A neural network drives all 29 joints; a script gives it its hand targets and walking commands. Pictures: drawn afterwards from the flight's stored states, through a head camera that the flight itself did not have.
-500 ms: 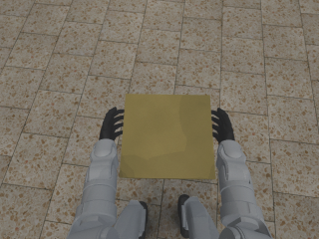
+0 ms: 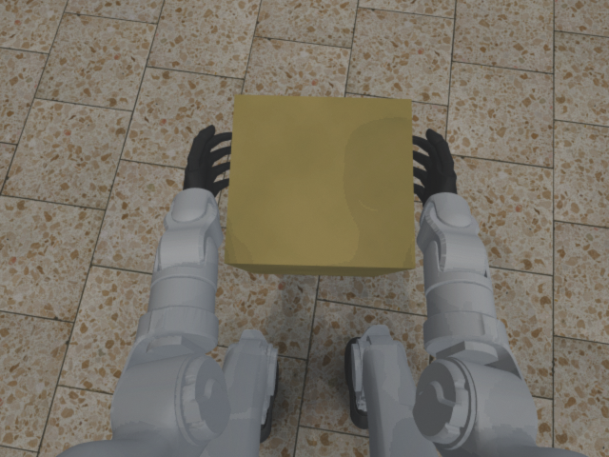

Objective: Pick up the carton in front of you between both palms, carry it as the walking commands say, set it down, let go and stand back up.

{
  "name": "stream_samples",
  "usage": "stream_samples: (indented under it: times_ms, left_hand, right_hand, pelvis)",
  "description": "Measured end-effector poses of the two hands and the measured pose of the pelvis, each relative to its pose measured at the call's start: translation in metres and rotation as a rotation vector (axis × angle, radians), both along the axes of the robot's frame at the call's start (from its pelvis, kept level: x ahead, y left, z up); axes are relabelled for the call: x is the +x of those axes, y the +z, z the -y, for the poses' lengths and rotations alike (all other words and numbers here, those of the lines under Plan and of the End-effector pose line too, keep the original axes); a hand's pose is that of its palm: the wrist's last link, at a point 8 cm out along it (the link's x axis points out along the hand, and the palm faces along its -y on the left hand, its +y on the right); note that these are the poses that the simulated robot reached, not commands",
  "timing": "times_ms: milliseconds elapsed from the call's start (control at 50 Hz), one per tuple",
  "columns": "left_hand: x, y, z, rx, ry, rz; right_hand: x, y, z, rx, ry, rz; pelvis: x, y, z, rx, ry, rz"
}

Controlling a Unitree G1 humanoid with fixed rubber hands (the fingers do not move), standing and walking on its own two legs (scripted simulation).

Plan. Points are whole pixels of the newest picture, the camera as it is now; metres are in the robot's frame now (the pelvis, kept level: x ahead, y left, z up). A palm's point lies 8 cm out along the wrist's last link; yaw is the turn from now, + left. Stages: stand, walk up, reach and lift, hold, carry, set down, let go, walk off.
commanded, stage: set down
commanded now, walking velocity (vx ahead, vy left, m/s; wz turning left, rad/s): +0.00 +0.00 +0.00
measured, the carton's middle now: (317, 203) +0.45 -0.01 -0.15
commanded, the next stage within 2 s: none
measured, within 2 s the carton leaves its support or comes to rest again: rests again in 1.38 s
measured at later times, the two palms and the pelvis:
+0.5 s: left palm (225, 193) +0.49 +0.15 -0.23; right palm (399, 200) +0.48 -0.15 -0.24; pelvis -0.03 +0.00 -0.12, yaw +0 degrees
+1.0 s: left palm (241, 197) +0.53 +0.15 -0.37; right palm (385, 197) +0.53 -0.15 -0.36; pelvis -0.02 +0.00 -0.21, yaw +0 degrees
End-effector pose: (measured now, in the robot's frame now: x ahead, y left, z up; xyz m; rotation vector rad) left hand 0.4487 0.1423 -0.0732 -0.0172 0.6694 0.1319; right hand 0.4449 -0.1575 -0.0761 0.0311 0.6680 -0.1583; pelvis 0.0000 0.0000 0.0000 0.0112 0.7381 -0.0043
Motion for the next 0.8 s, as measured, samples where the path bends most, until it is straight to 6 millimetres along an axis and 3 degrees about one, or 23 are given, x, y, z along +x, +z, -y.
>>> stream_samples:
  times_ms: [260, 800]
  left_hand:
    - [0.025, -0.084, -0.005, 0.017, -0.013, -0.005]
    - [0.071, -0.259, -0.007, 0.038, -0.063, -0.048]
  right_hand:
    - [0.022, -0.087, -0.005, 0.007, -0.006, -0.005]
    - [0.064, -0.257, -0.007, -0.035, 0.000, -0.050]
  pelvis:
    - [-0.016, -0.071, 0.007, 0.004, 0.001, -0.069]
    - [-0.027, -0.180, -0.003, -0.011, 0.013, -0.051]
